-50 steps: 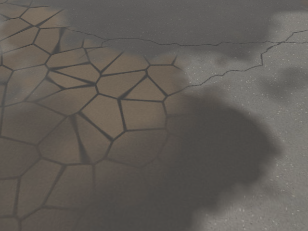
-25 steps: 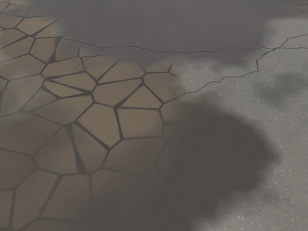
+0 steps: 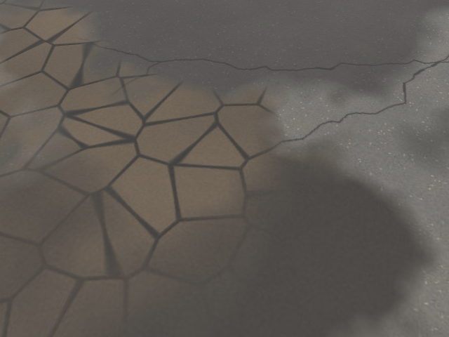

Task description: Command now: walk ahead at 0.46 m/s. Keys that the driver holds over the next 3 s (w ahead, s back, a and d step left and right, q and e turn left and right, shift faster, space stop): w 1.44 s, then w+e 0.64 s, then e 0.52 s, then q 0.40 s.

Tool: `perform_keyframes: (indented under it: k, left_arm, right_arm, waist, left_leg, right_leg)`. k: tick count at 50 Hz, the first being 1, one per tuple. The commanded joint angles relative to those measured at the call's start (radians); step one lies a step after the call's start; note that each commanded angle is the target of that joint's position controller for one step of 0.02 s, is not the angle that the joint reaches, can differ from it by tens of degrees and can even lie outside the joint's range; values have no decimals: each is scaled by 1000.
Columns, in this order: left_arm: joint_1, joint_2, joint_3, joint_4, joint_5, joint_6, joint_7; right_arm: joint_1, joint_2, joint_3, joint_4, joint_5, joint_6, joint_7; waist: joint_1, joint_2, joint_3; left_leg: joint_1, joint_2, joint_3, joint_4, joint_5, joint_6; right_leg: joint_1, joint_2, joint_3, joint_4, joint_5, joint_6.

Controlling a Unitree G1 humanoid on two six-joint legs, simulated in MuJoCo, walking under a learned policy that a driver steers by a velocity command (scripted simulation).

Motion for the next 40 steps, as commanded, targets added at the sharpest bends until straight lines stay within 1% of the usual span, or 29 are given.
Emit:
perform_keyframes:
  k: [1,3,4,5,6,7,8,9,10,11,12,13,14,16,18,20,23,28,30,31,32,33,34,35,36,37,38,39,40]
  left_arm:
    - [64,141,17,-11,1,-13,11]
    - [37,164,22,-12,1,-18,16]
    - [21,176,27,-15,3,-18,19]
    - [0,188,31,-19,4,-14,19]
    - [-24,192,33,-26,-3,-10,14]
    - [-7,142,23,-53,-5,-9,6]
    - [97,76,24,-57,-31,-3,-7]
    - [11,151,40,-77,-8,4,-6]
    - [-94,158,46,-110,1,1,-11]
    - [-127,137,46,-117,2,0,-13]
    - [-133,123,49,-119,13,10,-16]
    - [-107,95,44,-111,22,24,-22]
    - [-99,82,44,-112,23,34,-27]
    - [-147,90,48,-134,23,50,-33]
    - [-251,106,50,-173,23,59,-39]
    - [-356,114,50,-211,16,59,-42]
    - [-478,98,40,-252,4,55,-46]
    - [-599,107,35,-297,0,46,-42]
    - [-574,121,41,-300,1,37,-37]
    - [-521,134,48,-286,3,33,-31]
    - [-421,153,59,-255,3,27,-23]
    - [-261,171,73,-202,8,18,-15]
    - [-94,232,94,-161,32,11,-5]
    - [-12,333,121,-155,52,14,-6]
    - [-84,294,117,-156,8,30,-20]
    - [-204,243,101,-174,-7,31,-24]
    - [-261,179,85,-181,-5,22,-29]
    - [-276,143,74,-174,-1,14,-26]
    - [-264,112,62,-154,-2,7,-20]
  right_arm:
    - [-124,-20,8,-89,8,-10,-3]
    - [-53,-55,-5,-78,9,-14,-15]
    - [39,-78,-16,-52,9,-19,-22]
    - [179,-100,-31,-6,11,-27,-29]
    - [321,-123,-46,38,1,-34,-37]
    - [458,-208,-70,60,-24,-36,-44]
    - [421,-231,-77,46,-18,-24,-32]
    - [302,-201,-72,33,14,-22,-22]
    - [217,-130,-53,17,19,-29,-18]
    - [191,-74,-37,24,12,-40,-17]
    - [199,-44,-25,38,7,-53,-23]
    - [211,-29,-17,52,6,-62,-28]
    - [240,-34,-15,64,7,-71,-31]
    - [289,-66,-17,80,10,-82,-34]
    - [328,-85,-17,85,12,-82,-33]
    - [370,-80,-11,89,13,-78,-32]
    - [428,-72,-3,98,14,-77,-34]
    - [502,-84,-1,123,2,-73,-48]
    - [478,-98,-4,123,-4,-72,-53]
    - [460,-109,-7,120,-4,-73,-56]
    - [448,-119,-10,120,-6,-71,-57]
    - [424,-125,-12,115,0,-67,-55]
    - [412,-104,-5,91,11,-69,-51]
    - [521,3,14,68,52,-66,-38]
    - [487,-91,-15,79,27,-62,-39]
    - [394,-95,-20,44,15,-62,-38]
    - [332,-83,-19,30,9,-66,-34]
    - [317,-66,-21,29,2,-59,-31]
    - [332,-48,-20,30,-11,-45,-25]
  waist:
    - [-10,-132,116]
    - [-57,-140,64]
    - [-100,-144,13]
    - [-157,-145,-58]
    - [-225,-124,-121]
    - [-246,-4,-228]
    - [-152,181,-298]
    - [-125,42,-178]
    - [-105,-4,-52]
    - [-71,-62,32]
    - [-40,-62,41]
    - [-14,-45,37]
    - [-4,-27,32]
    - [2,-7,43]
    - [-14,5,65]
    - [-40,13,78]
    - [-76,30,77]
    - [-109,49,76]
    - [-77,55,61]
    - [-48,64,33]
    - [-6,68,-17]
    - [64,50,-93]
    - [125,5,-193]
    - [80,-215,-324]
    - [61,-117,-310]
    - [14,-88,-136]
    - [-3,-34,-47]
    - [-34,-30,-3]
    - [-63,-47,10]
  left_leg:
    - [71,-61,71,-156,36,26]
    - [189,-99,73,-189,7,67]
    - [277,-119,64,-199,-17,86]
    - [406,-127,45,-239,-17,108]
    - [596,-82,1,-311,-1,131]
    - [795,157,-272,-333,-170,181]
    - [940,381,-811,-498,-248,331]
    - [817,342,-761,-565,-367,318]
    - [680,312,-621,-595,-358,288]
    - [550,269,-514,-629,-229,250]
    - [480,226,-431,-636,-130,217]
    - [436,191,-360,-646,-55,192]
    - [425,178,-319,-649,17,186]
    - [429,155,-254,-661,106,178]
    - [454,137,-212,-682,145,163]
    - [488,117,-177,-685,234,140]
    - [539,97,-133,-668,354,108]
    - [720,142,-129,-613,493,118]
    - [766,164,-117,-545,653,120]
    - [775,168,-108,-478,784,113]
    - [780,165,-102,-367,874,105]
    - [730,141,-79,-191,834,90]
    - [534,106,-61,57,556,78]
    - [163,-78,3,473,-152,29]
    - [57,-93,-131,586,-356,44]
    - [-1,-33,-145,567,-276,49]
    - [14,1,-145,511,-214,47]
    - [53,27,-142,451,-185,43]
    - [105,44,-139,401,-171,33]
  right_leg:
    - [-109,-244,77,-6,832,-54]
    - [-64,-262,60,98,1075,-43]
    - [-42,-266,55,205,1163,-38]
    - [-40,-265,53,361,1160,-38]
    - [-135,-240,35,562,1000,-35]
    - [-316,-169,-5,882,567,-33]
    - [-639,28,30,1243,-190,-6]
    - [-733,-49,114,1261,-106,-28]
    - [-758,-91,109,1216,-23,-31]
    - [-719,-124,105,1146,18,-29]
    - [-664,-148,110,1087,34,-20]
    - [-613,-158,105,1047,38,-7]
    - [-599,-158,94,1016,41,4]
    - [-641,-167,66,959,74,21]
    - [-721,-182,39,881,150,37]
    - [-767,-181,12,776,226,51]
    - [-749,-154,-27,598,310,58]
    - [-753,-110,-54,436,298,25]
    - [-691,-84,-58,392,225,-8]
    - [-615,-57,-66,377,178,-27]
    - [-508,-29,-69,352,149,-47]
    - [-321,-19,-69,277,203,-71]
    - [-61,-165,82,271,155,-115]
    - [226,-483,579,213,104,-264]
    - [166,-479,725,106,49,-279]
    - [12,-447,559,77,13,-243]
    - [-118,-402,454,34,81,-211]
    - [-204,-355,367,10,147,-171]
    - [-268,-315,297,-8,208,-141]
Next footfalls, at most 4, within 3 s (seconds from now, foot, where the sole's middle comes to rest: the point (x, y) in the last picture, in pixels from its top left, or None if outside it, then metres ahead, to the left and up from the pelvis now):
0.12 left None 0.25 0.07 -0.77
0.68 right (281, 307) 0.56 -0.09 -0.77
1.22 left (227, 219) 0.86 0.09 -0.77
1.80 right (275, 158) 1.15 -0.09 -0.77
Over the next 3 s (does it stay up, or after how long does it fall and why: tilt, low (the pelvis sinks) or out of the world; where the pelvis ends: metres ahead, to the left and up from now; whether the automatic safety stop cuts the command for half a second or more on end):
stays up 1.30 -0.08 0.00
